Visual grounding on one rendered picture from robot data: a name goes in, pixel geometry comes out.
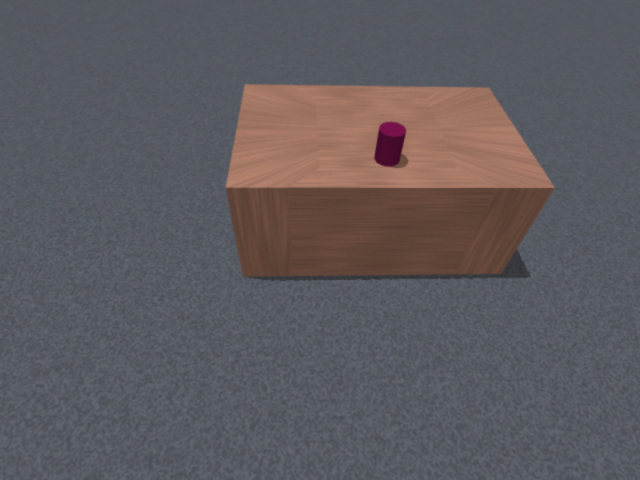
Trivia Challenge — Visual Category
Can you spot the can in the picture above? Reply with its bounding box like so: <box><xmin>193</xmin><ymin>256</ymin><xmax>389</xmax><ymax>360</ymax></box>
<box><xmin>374</xmin><ymin>122</ymin><xmax>406</xmax><ymax>167</ymax></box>

